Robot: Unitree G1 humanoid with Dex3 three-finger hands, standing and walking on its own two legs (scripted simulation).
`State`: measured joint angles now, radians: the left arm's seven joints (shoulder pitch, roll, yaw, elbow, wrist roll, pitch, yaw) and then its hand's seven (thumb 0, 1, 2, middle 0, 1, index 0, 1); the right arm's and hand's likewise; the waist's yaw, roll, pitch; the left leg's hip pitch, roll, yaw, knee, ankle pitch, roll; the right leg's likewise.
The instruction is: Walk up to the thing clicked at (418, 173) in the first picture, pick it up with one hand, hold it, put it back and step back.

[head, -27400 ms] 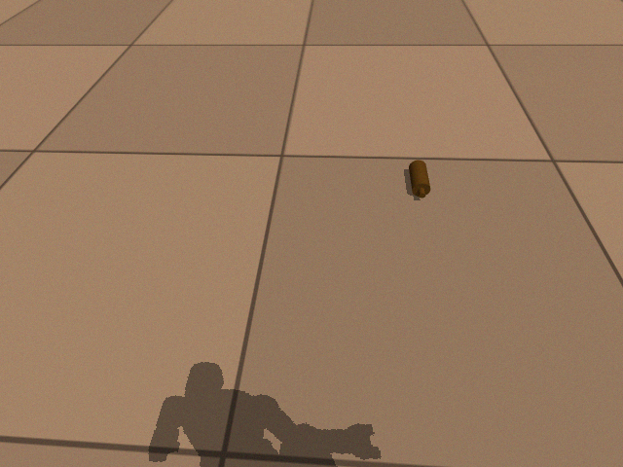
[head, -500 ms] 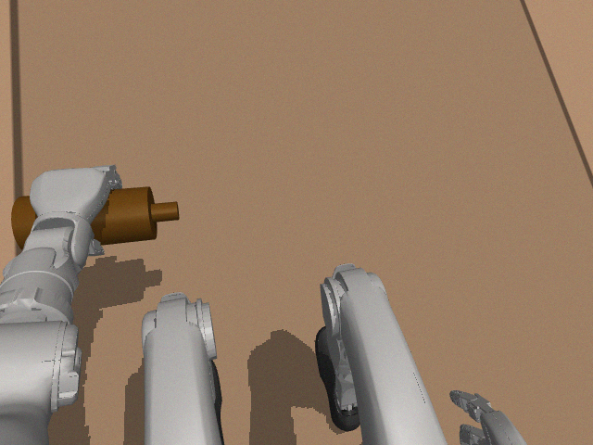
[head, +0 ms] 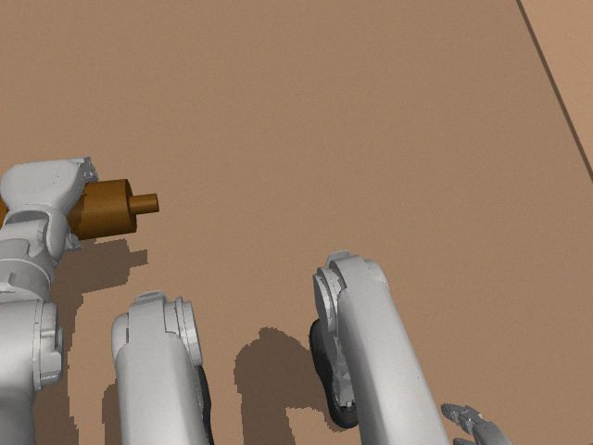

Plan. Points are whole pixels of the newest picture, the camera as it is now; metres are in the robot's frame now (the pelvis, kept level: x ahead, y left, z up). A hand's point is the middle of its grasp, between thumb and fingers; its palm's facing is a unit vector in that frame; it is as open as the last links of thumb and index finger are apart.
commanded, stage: lower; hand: left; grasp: from above
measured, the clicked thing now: (82, 211) +0.47 +0.25 -0.20
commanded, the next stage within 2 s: rest in 0.40 s
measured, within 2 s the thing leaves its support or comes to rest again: neither
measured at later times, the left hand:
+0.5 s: hand (76, 221) +0.46 +0.26 -0.22, palm faces -0.47 -0.04 -0.88, open 11.1 cm
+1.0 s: hand (86, 222) +0.47 +0.26 -0.27, palm faces -0.46 -0.07 -0.89, open 11.0 cm
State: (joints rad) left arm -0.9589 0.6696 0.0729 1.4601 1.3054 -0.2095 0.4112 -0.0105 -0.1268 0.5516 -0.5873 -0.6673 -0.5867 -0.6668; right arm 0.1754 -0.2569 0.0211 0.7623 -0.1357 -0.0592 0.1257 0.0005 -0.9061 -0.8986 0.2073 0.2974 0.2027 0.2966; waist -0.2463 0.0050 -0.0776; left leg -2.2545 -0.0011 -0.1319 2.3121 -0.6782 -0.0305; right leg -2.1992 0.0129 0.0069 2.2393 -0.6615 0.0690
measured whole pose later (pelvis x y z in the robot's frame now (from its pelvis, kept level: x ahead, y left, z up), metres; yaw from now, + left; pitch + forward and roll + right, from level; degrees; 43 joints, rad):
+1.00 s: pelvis +0.01 +0.00 -0.06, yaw -4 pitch +32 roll -10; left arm -0.96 0.83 0.17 1.59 1.36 -0.27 0.54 -0.01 -0.13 0.55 -0.62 -0.61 -0.62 -0.61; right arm 0.12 -0.29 0.11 0.75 -0.22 -0.11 0.18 0.00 -0.91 -0.90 0.21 0.30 0.20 0.30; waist -0.32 -0.06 0.05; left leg -2.37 -0.02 -0.21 2.52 -0.72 -0.05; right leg -2.29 0.04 -0.04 2.40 -0.67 0.08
